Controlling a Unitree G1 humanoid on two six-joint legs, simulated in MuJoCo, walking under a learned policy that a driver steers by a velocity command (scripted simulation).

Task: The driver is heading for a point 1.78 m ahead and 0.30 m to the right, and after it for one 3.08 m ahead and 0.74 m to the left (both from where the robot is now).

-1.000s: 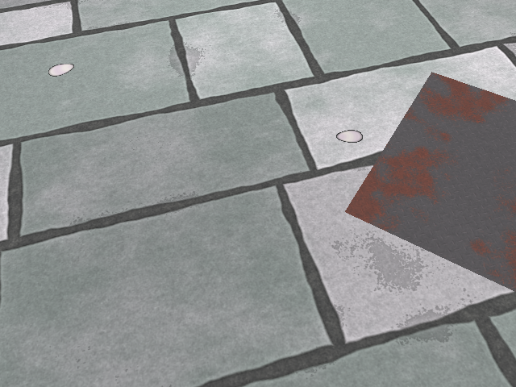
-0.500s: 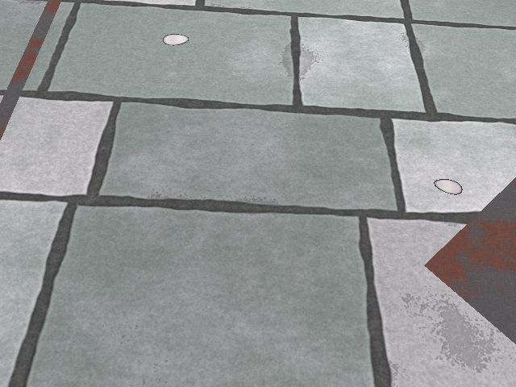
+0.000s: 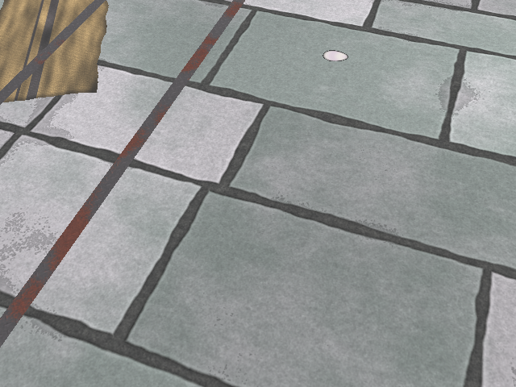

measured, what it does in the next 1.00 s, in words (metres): steps on the spot: left foot, then right foot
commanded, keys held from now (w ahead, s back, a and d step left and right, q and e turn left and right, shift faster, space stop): q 0.02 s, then no key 0.98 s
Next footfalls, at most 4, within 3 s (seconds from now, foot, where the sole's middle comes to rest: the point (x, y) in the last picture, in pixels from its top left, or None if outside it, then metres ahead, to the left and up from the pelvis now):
0.12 left None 0.04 0.15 -0.78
0.50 right None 0.05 -0.09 -0.78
2.26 left None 0.40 0.18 -0.78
2.80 right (294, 284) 0.73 -0.03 -0.78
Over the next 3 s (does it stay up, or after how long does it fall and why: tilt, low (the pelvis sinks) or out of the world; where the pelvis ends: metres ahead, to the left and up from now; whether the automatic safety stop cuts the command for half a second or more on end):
stays up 0.65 0.04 0.00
